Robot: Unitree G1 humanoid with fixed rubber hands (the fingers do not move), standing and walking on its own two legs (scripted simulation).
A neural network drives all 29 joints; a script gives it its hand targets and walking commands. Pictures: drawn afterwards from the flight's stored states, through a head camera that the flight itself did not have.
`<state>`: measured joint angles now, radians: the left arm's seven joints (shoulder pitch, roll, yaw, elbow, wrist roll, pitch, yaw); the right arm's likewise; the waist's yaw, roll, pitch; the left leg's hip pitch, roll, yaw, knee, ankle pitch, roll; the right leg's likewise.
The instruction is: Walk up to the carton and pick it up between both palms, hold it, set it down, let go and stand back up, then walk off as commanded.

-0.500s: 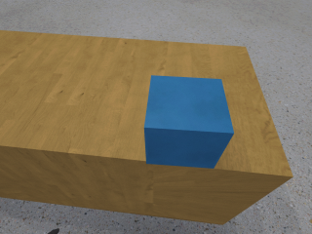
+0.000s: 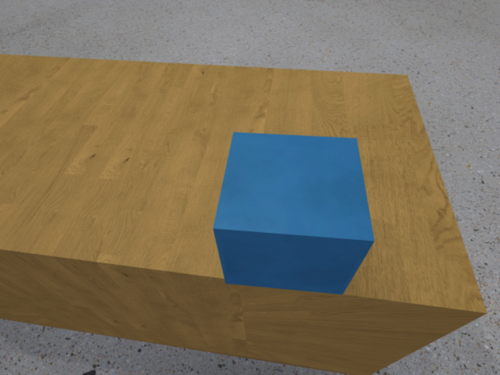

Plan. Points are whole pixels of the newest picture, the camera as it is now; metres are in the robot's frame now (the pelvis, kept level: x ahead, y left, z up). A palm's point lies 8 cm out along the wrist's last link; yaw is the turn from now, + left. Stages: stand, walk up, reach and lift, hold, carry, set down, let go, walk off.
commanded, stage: walk up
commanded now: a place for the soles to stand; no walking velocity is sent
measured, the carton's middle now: (288, 213) +0.36 -0.05 +0.05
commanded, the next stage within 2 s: none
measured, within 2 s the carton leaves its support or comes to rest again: neither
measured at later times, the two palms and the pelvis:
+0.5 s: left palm out of the picture +0.11 +0.32 -0.10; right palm out of the picture +0.13 -0.28 -0.09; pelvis +0.02 +0.02 +0.02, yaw -4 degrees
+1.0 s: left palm out of the picture +0.14 +0.31 -0.10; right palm out of the picture +0.04 -0.28 -0.10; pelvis +0.02 +0.03 +0.02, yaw -9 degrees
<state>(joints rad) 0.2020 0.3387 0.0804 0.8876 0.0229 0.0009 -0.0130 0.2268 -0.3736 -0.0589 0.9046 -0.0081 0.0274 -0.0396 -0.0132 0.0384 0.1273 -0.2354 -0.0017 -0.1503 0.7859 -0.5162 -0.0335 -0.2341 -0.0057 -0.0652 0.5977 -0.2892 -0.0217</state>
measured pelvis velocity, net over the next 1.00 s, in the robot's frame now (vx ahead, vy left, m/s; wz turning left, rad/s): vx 0.02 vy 0.03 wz -0.15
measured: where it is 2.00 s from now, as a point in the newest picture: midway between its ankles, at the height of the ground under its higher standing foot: outside the picture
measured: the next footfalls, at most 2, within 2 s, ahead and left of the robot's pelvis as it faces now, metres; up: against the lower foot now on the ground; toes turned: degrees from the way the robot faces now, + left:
left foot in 0.16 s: +0.06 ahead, +0.15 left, +0.00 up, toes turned -10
